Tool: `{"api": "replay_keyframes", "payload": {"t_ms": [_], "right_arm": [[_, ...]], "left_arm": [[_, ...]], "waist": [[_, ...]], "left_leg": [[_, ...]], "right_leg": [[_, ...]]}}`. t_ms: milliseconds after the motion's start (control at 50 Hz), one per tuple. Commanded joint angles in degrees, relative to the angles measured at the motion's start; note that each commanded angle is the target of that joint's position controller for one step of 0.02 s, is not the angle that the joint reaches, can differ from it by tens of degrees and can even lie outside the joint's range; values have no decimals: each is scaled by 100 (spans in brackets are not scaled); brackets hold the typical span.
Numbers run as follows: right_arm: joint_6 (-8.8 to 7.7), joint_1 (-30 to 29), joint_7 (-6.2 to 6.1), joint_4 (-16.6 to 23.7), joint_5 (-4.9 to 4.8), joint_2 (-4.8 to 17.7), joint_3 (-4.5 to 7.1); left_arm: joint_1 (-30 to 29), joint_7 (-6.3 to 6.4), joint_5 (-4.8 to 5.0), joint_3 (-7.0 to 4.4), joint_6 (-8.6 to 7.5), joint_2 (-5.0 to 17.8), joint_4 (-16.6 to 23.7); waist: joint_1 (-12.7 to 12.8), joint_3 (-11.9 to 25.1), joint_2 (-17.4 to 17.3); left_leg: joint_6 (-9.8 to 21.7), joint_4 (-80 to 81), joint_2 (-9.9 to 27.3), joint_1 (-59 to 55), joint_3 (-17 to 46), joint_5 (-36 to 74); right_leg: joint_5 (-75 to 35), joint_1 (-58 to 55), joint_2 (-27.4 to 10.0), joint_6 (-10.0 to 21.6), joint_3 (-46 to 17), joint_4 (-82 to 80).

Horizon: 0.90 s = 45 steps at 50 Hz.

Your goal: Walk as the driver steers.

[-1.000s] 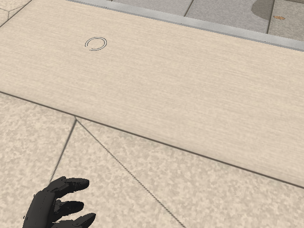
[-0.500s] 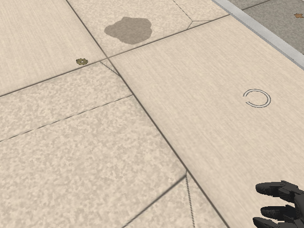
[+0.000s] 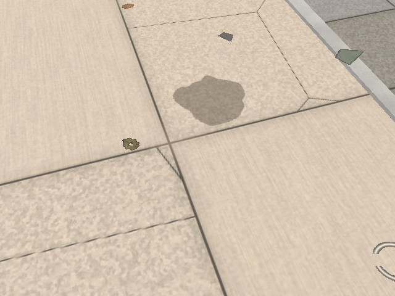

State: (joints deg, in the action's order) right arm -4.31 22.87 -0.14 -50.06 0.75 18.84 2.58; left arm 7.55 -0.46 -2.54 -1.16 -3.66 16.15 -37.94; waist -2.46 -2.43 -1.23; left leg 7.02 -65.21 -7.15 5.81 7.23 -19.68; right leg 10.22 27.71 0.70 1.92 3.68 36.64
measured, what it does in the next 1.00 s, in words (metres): walks ahead, turning right: left foot, then right foot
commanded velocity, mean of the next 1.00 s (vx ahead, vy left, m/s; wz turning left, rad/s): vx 0.29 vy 0.00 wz -0.66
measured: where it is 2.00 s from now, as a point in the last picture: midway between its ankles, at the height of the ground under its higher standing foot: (347, 277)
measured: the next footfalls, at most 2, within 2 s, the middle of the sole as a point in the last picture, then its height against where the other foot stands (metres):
left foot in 0.32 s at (170, 282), level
right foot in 0.74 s outside the picture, level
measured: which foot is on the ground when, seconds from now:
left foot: up 0.00-0.30, down 0.32-0.76, up 0.78-1.00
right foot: down 0.00-0.32, up 0.34-0.72, down 0.74-1.00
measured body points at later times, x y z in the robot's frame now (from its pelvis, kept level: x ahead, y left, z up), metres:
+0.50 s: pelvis +0.35 +0.01 +0.02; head +0.40 +0.01 +0.46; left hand +0.52 +0.28 -0.09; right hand +0.48 -0.27 -0.07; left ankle +0.47 +0.10 -0.71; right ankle +0.27 -0.10 -0.61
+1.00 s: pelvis +0.42 -0.04 +0.03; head +0.45 -0.09 +0.47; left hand +0.74 +0.08 -0.05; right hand +0.38 -0.38 -0.08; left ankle +0.56 +0.06 -0.67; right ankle +0.40 -0.14 -0.71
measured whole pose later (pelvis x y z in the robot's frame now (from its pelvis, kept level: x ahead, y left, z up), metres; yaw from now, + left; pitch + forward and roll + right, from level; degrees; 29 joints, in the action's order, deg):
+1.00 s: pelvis +0.42 -0.04 +0.03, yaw -43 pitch +4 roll +3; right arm -0.6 0.7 -0.7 -43.1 -0.1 17.7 4.7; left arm 11.5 2.1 0.8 -5.4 2.8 19.3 -31.7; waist 0.9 -3.3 0.5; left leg -3.7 -49.5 -2.4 30.5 6.0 -19.6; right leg 9.6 22.3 3.7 2.5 -7.9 28.9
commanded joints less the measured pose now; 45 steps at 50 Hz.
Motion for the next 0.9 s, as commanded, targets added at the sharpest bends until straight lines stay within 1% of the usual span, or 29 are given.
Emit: {"api": "replay_keyframes", "payload": {"t_ms": [20, 60, 120, 140, 180, 200, 220, 240, 280, 300, 320, 340, 360, 380, 400, 420, 480, 520, 600, 680, 720, 740, 760, 780, 800, 820, 840, 860, 900], "right_arm": [[-136, -758, 50, 763, 56, 418, -32], [-23, -949, 184, 951, 174, 143, -115], [41, -1307, 208, 1203, 283, -12, -210], [-6, -1546, 214, 1340, 263, -55, -258], [-91, -1827, 303, 1394, 189, -257, -388], [-257, -2076, 250, 1413, -142, -30, -268], [-296, -2237, 215, 1482, -165, 165, -210], [-295, -2330, 170, 1515, -123, 300, -143], [-265, -2036, 72, 1425, -41, 493, -7], [-245, -1511, 32, 1268, 8, 540, 60], [-219, -735, -14, 1102, 98, 671, 131], [-153, -301, -73, 1059, 211, 982, 149], [-69, -466, 14, 1235, 224, 899, 90], [28, -1061, 26, 1441, 74, 627, 99], [99, -1425, -7, 1487, -17, 302, 35], [149, -1669, -35, 1410, -42, 159, -1], [155, -2111, -98, 1245, 95, 228, 94], [119, -2199, -151, 1162, 82, 351, 180], [182, -2497, -215, 1134, -2, 547, 291], [236, -2322, -99, 997, -161, 753, 408], [281, -2242, -51, 919, -252, 751, 435], [310, -1994, -22, 807, -272, 611, 422], [360, -1678, 6, 736, -163, 443, 403], [378, -1894, -16, 1132, 47, 330, 342], [367, -2375, -53, 1221, 84, 502, 374], [354, -2495, -71, 1278, -66, 516, 386], [340, -2344, -118, 1165, -88, 484, 393], [334, -2265, -159, 1128, -25, 569, 411], [314, -2179, -132, 1062, -12, 512, 404]], "left_arm": [[1445, -35, 4, -370, -28, 686, -297], [1492, -11, -25, -268, -103, 462, -599], [1624, -47, 217, -223, -253, 522, -888], [1581, -60, 219, -232, -283, 594, -917], [1337, -81, 272, -294, -272, 720, -917], [1252, 46, 559, -421, -341, 1057, -683], [1335, 114, 601, -494, -352, 1306, -701], [1469, 160, 577, -540, -321, 1358, -735], [1591, 229, 520, -575, -174, 1222, -723], [1455, 245, 501, -564, -96, 1116, -611], [1216, 249, 468, -504, -36, 887, -382], [1718, 237, 264, -268, 25, 43, -205], [2941, 196, 482, -181, 71, 74, -228], [2804, 211, 532, -301, 189, 589, -278], [2187, 257, 511, -393, 285, 818, -146], [1853, 321, 458, -459, 382, 877, -121], [1709, 332, 443, -473, 609, 591, 123], [1339, 316, 416, -438, 633, 445, 337], [986, 124, 378, -435, 655, 513, 465], [500, -52, 380, -525, 783, 773, 669], [512, -81, 357, -588, 803, 794, 691], [640, -33, 312, -656, 798, 897, 648], [957, 64, 288, -837, 763, 1455, 628], [905, 108, 185, -940, 680, 2152, 801], [1007, 34, 108, -874, 506, 1862, 877], [904, 19, 131, -821, 385, 1750, 843], [618, 67, 260, -792, 353, 1583, 862], [321, 131, 355, -733, 393, 1401, 939], [42, 245, 306, -669, 485, 1250, 1093]], "waist": [[709, 599, -36], [367, 178, 175], [66, -404, 330], [35, -454, 338], [44, -224, 499], [202, 24, 529], [173, 143, 508], [184, 183, 520], [35, 441, 571], [-250, 725, 634], [-638, 1189, 586], [-386, 2059, -925], [73, 3420, -2015], [120, 3172, -1302], [97, 2309, -762], [188, 1651, -357], [554, 883, -627], [537, 817, -520], [557, 975, -444], [418, 750, -458], [502, 720, -316], [512, 704, -49], [511, 569, 1129], [335, 601, 2526], [724, 1181, 1575], [605, 1122, 1190], [387, 982, 767], [267, 935, 735], [122, 1064, 783]], "left_leg": [[-25, -1561, 639, 3537, 59, 359], [-72, -1086, 834, 3311, 107, 240], [-418, 52, 1050, 3411, -393, 169], [-542, 780, 1033, 3215, -552, 521], [-661, 2578, 747, 1853, -852, 1695], [-783, 2955, 548, 1546, -612, 2157], [-808, 3392, 513, 1369, -450, 2562], [-796, 3704, 489, 1221, -328, 2880], [-683, 3974, 410, 620, -253, 3093], [-625, 3977, 451, -63, -315, 3289], [-470, 3802, 967, -1085, -85, 3877], [57, 3174, 2608, -2457, 1170, 6586], [1010, 3368, 3695, -3155, 2910, 6409], [999, 3719, 3350, -2549, 2599, 4843], [830, 3928, 3010, -1799, 1794, 4141], [706, 4122, 2687, -1004, 1229, 4020], [681, 4764, 2442, 724, 256, 3424], [742, 4931, 2520, 852, -129, 3490], [592, 4992, 2529, 971, -925, 2817], [318, 4703, 2663, 591, -1285, 2244], [2, 4158, 2614, 458, -1517, 1936], [-270, 3596, 2397, 592, -1699, 1486], [-731, 2150, 1817, 1388, -2119, 348], [-1228, 477, 837, 3399, -1783, -1832], [-1141, -402, 717, 3682, -580, -1837], [-973, -494, 746, 3765, -325, -1356], [-900, -271, 845, 3739, -214, -865], [-902, 36, 881, 3654, -158, -540], [-982, 474, 708, 3052, -187, -166]], "right_leg": [[1891, -3226, -1887, 1224, -3528, -2125], [1523, -2247, -1533, 1043, -2720, -2380], [-1976, -1638, -1330, 1148, -1956, -2644], [-3082, -1439, -1160, 1130, -1606, -2688], [-3694, -859, -491, 783, -763, -2567], [-3193, -1014, -601, 827, -1046, -2515], [-2848, -1234, -734, 757, -1251, -2469], [-2599, -1424, -768, 639, -1379, -2342], [-2692, -1653, -623, 325, -1483, -1573], [-2788, -1508, -405, 99, -1419, -848], [-2144, -969, -98, -183, -1358, 405], [2211, 207, 528, -474, -917, 2564], [3343, 690, 505, -504, -1354, 4252], [2763, 902, 35, -563, -1275, 4609], [2298, 1232, -172, -638, -927, 4455], [2017, 1233, -355, -751, -761, 4346], [1702, 565, -684, -778, -640, 3747], [1357, 524, -781, -729, -575, 3040], [193, -266, -810, -484, -395, 1692], [275, -551, -650, -209, -63, 706], [96, -935, -439, 4, 148, -104], [-246, -1296, -302, 175, 69, -500], [-2273, -1946, -862, 563, -1069, -1183], [-2912, -2765, -2005, 1693, -3482, -1482], [-2370, -2816, -2078, 1942, -3670, -1666], [-1980, -2693, -1885, 1714, -3287, -1721], [-1613, -2508, -1578, 1385, -2911, -1656], [-1558, -2301, -1473, 1213, -2740, -1599], [-1828, -1866, -1162, 1098, -2461, -1516]]}}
